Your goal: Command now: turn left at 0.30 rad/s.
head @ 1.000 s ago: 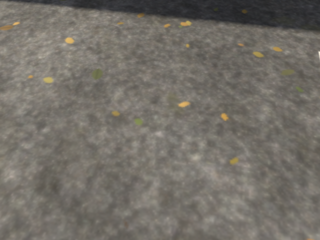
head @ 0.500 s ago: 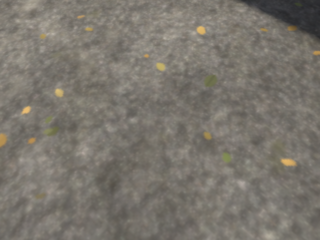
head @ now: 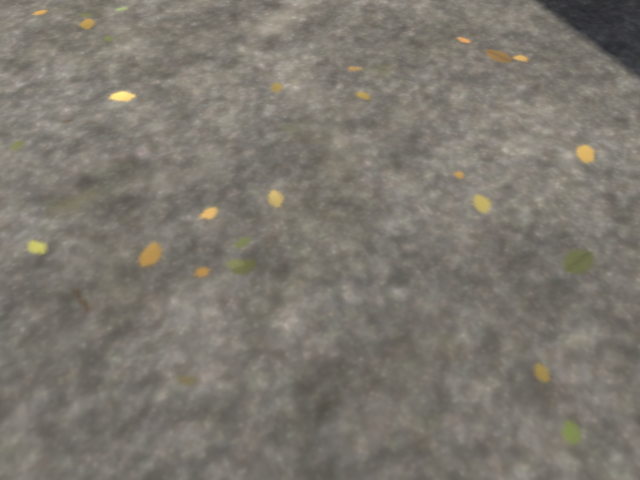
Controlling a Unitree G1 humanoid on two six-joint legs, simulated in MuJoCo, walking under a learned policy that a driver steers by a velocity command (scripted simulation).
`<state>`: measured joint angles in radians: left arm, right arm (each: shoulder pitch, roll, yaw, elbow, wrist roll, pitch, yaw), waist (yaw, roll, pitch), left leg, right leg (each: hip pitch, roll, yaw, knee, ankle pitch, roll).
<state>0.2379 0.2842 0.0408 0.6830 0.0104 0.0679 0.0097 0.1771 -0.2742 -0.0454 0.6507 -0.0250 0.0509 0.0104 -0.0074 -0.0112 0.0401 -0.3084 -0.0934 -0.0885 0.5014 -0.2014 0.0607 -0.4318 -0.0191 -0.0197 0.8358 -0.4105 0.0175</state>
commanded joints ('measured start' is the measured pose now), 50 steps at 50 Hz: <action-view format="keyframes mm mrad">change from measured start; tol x32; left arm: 1 9 64 14 -63 -8 -15 6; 50 -14 175 51 -61 21 -59 11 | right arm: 1 4 -147 -38 -35 -4 -11 1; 50 -49 -100 -40 -54 21 24 58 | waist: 1 -15 141 -115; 6 -3 -251 -64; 21 -62 263 -19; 50 45 -171 -77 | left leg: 1 82 265 -249 -94 359 158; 6 -24 -12 -10 172 -297 -27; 17 33 26 92 16 -101 -35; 22 198 383 -499 -173 485 274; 35 11 103 -459 -53 148 35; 37 -262 -139 -119 311 -378 -72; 41 -215 20 -19 685 -192 -89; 50 -109 72 107 333 -278 -97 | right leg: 1 106 22 -5 -136 -3 -26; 5 344 -271 321 -587 262 -111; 14 393 -210 135 -403 729 -195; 22 -143 61 58 212 -222 -4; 35 303 94 84 -467 147 -9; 37 454 -362 534 -653 8 -149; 50 363 -267 6 -464 648 -211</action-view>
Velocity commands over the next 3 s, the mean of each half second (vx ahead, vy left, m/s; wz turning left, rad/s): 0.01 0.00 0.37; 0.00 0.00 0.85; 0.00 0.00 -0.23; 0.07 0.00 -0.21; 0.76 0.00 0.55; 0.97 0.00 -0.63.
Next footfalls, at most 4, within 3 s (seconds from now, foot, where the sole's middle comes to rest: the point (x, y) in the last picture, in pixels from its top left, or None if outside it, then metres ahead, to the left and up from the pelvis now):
0.08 right None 0.05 -0.12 -0.77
0.38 left None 0.00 0.09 -0.77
0.72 right None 0.07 -0.11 -0.77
1.10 left None -0.07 0.08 -0.77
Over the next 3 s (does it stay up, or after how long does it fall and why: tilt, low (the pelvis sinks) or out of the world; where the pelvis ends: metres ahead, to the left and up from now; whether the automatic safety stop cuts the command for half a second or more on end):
stays up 0.50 0.47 -0.03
